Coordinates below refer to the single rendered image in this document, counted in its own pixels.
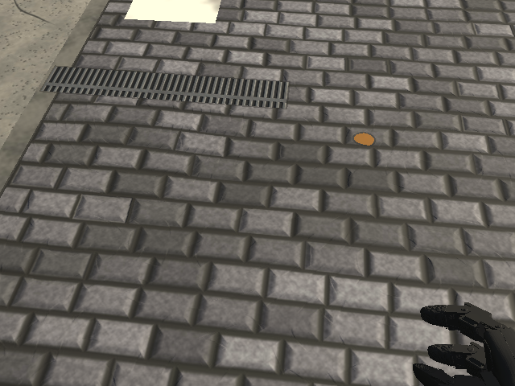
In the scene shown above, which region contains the robot right hand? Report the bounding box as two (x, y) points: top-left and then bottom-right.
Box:
(413, 302), (515, 386)

